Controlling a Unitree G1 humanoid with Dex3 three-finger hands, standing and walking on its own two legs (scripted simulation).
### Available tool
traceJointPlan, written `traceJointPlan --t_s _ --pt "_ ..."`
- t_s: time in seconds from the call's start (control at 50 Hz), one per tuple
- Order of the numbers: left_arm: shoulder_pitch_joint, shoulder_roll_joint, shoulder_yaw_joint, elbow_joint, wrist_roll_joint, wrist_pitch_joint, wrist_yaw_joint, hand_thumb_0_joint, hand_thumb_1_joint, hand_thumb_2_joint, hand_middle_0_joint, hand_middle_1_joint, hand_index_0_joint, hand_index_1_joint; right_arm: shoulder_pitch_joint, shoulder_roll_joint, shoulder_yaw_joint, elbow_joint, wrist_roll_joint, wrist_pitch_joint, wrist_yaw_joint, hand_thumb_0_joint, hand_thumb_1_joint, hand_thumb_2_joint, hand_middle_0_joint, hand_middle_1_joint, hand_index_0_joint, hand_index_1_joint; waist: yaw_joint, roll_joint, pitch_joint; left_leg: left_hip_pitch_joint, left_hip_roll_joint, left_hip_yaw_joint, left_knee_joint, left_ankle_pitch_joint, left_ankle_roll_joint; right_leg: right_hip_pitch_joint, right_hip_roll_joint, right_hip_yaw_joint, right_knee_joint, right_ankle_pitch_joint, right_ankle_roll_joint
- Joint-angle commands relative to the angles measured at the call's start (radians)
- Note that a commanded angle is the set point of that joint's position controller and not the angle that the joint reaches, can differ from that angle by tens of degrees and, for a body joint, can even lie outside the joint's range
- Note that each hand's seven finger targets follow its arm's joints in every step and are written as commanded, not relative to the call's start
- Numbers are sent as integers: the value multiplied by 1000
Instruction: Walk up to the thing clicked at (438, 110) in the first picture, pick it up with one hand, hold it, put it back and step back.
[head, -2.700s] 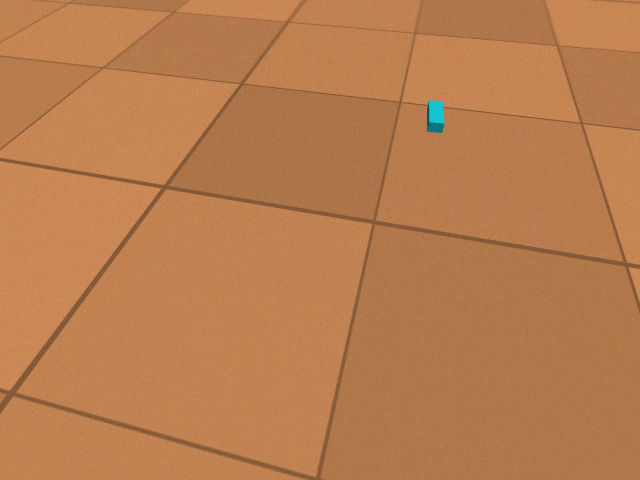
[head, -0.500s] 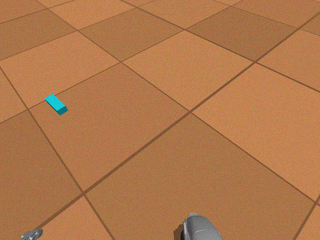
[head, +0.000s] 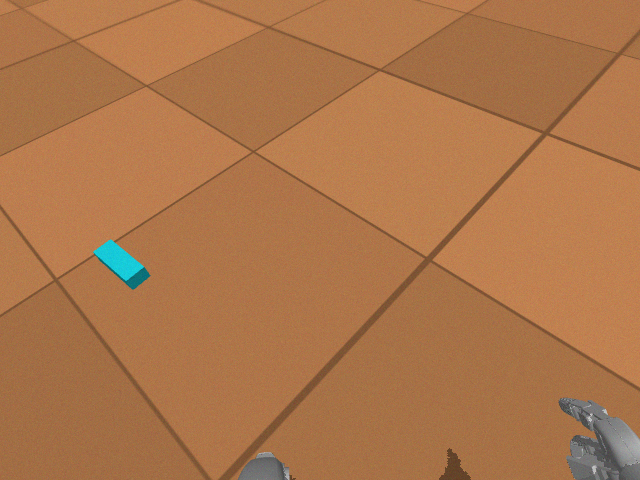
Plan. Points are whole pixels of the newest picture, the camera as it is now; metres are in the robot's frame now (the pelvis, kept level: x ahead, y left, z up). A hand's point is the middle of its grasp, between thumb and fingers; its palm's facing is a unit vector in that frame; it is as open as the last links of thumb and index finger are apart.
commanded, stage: walk up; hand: left
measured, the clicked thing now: (121, 263) +0.96 +0.81 -0.70
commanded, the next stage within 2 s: none
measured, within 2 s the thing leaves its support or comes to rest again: neither
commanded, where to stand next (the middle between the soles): +0.52 +0.86 m, yaw -38 degrees
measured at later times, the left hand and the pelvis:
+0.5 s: hand (38, 366) +0.30 +0.46 -0.09, palm faces -0.15 -0.79 -0.60, open 7.3 cm; pelvis +0.16 +0.17 +0.01, yaw -11 degrees
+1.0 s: hand out of the picture +0.47 +0.63 -0.12, palm faces -0.38 -0.76 -0.53, open 7.3 cm; pelvis +0.28 +0.39 +0.01, yaw -22 degrees
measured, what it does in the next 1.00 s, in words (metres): steps to the left, turning right: right foot, then left foot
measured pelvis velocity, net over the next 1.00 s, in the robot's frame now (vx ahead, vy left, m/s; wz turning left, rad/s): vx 0.28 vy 0.39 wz -0.38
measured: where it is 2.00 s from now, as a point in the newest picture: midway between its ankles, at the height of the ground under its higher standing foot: (77, 404)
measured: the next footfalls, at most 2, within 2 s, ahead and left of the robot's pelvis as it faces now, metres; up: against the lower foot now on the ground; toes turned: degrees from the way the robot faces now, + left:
right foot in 0.34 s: +0.24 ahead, +0.02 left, +0.00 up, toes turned -16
left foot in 0.72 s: +0.33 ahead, +0.44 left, +0.00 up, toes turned -13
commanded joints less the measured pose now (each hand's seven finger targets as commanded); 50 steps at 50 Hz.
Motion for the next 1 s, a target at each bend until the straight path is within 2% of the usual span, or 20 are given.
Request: traceJointPlan --t_s 0.0,0.02,0.1,0.2,0.24,0.28,0.3,0.32,0.34,0.36,0.48,0.62,0.68,0.7,0.72,0.74,0.78,0.86,0.94,0.98 --pt "-83 149 44 -118 -15 -16 50 0 900 900 -200 -300 -200 -300 277 -323 -117 6 -11 -38 -52 0 -900 -900 200 300 200 300 -199 404 -104 589 212 -440 -510 -224 103 -652 203 -95 526 -154 -76" --pt "-50 185 37 -77 -15 -18 70 0 900 900 -200 -300 -200 -300 175 -347 -127 0 10 -39 -68 0 -900 -900 200 300 200 300 -125 348 -119 511 255 -558 -566 -288 170 -616 119 -9 664 -121 -111" --pt "15 265 64 33 -46 -12 41 0 900 900 -200 -300 -200 -300 39 -191 -77 -27 7 -40 -90 0 -900 -900 200 300 200 300 -61 184 -84 421 105 -118 -377 52 161 -467 25 -61 446 84 -63" --pt "-25 193 52 8 -46 -7 33 0 900 900 -200 -300 -200 -300 59 -128 -50 -39 -17 -34 -91 0 -900 -900 200 300 200 300 -89 126 -74 403 114 9 -357 449 238 -290 53 -174 155 116 -44" --pt "-1 180 55 6 -48 -6 34 0 900 900 -200 -300 -200 -300 19 -122 -44 -57 -17 -21 -89 0 -900 -900 200 300 200 300 -67 98 -81 340 104 46 -330 404 212 -144 66 -172 42 192 -67" --pt "152 193 77 45 -42 -7 45 0 900 900 -200 -300 -200 -300 -85 -123 -39 -94 -5 -8 -83 0 -900 -900 200 300 200 300 49 3 -122 193 53 133 -145 392 149 149 89 -172 -151 385 -86" --pt "251 263 110 61 -30 -10 60 0 900 900 -200 -300 -200 -300 -65 -80 -24 -106 3 -9 -79 0 -900 -900 200 300 200 300 103 -125 -169 67 1 173 53 341 83 346 56 -97 -215 380 -99" --pt "283 328 132 48 -20 -10 75 0 900 900 -200 -300 -200 -300 8 -37 -7 -105 5 -5 -80 0 -900 -900 200 300 200 300 113 -291 -165 -197 -104 150 239 -221 17 504 -129 224 -297 261 -184" --pt "186 363 125 -17 -18 -9 82 0 900 900 -200 -300 -200 -300 89 -71 -11 -82 -5 17 -86 0 -900 -900 200 300 200 300 37 -189 -152 -249 -84 8 425 -308 -22 393 -319 518 -384 19 -248" --pt "91 367 120 -55 -41 -2 87 0 900 900 -200 -300 -200 -300 79 -171 -50 -71 -5 36 -90 0 -900 -900 200 300 200 300 24 -93 -120 -233 -94 -67 562 -307 -48 262 -377 655 -453 -129 -354" --pt "-56 321 115 -94 -9 -27 67 0 900 900 -200 -300 -200 -300 122 -175 -49 11 -5 55 -64 0 -900 -900 200 300 200 300 -59 -180 -8 -57 -26 -46 455 -105 -17 -118 -123 181 -360 -16 -214" --pt "-34 401 147 -98 15 -22 64 0 900 900 -200 -300 -200 -300 36 -173 -56 -21 -10 48 -45 0 -900 -900 200 300 200 300 -18 -262 -18 5 -32 40 221 -196 3 -181 -98 177 -258 -70 -233" --pt "-163 383 130 -119 16 -15 70 0 900 900 -200 -300 -200 -300 220 -180 -80 23 -14 33 -54 0 -900 -900 200 300 200 300 -150 -201 -74 296 -62 68 -4 -138 24 -346 -82 122 -49 33 -180" --pt "-147 289 99 -114 12 -8 73 0 900 900 -200 -300 -200 -300 317 -205 -94 63 -24 20 -64 0 -900 -900 200 300 200 300 -201 7 -87 411 -91 20 -204 -246 31 -440 51 9 233 36 -128" --pt "-142 164 62 -135 -5 -6 81 0 900 900 -200 -300 -200 -300 277 -321 -108 35 -31 8 -75 0 -900 -900 200 300 200 300 -190 374 -15 397 154 -394 -438 -178 78 -683 260 -111 497 -210 -72" --pt "-165 204 57 -114 -10 -15 104 0 900 900 -200 -300 -200 -300 162 -382 -115 16 -8 -1 -91 0 -900 -900 200 300 200 300 -134 390 4 323 230 -604 -521 -196 193 -655 176 14 579 -187 -106" --pt "-140 266 68 -35 -38 -15 93 0 900 900 -200 -300 -200 -300 119 -239 -76 -12 -11 -2 -107 0 -900 -900 200 300 200 300 -115 72 29 337 156 -330 -341 80 159 -612 128 13 557 -45 -79" --pt "-23 229 61 9 -50 -5 69 0 900 900 -200 -300 -200 -300 59 -171 -54 -39 -16 1 -114 0 -900 -900 200 300 200 300 -67 163 -14 382 76 -91 -225 513 197 -401 108 -113 367 3 -52" --pt "7 203 63 -31 -57 6 67 0 900 900 -200 -300 -200 -300 64 -143 -50 -82 -23 20 -111 0 -900 -900 200 300 200 300 -53 149 -31 305 77 -38 -220 515 170 -177 92 -142 124 110 -83" --pt "205 219 89 2 -47 5 78 0 900 900 -200 -300 -200 -300 -35 -136 -48 -135 -10 27 -102 0 -900 -900 200 300 200 300 80 19 -106 170 2 74 3 484 94 146 91 -132 -191 365 -105"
